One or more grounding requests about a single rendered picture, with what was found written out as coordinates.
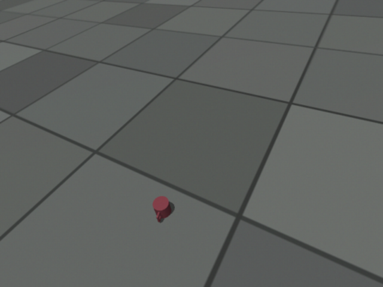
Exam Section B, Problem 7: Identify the mug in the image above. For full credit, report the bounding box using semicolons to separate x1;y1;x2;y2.
153;196;171;222

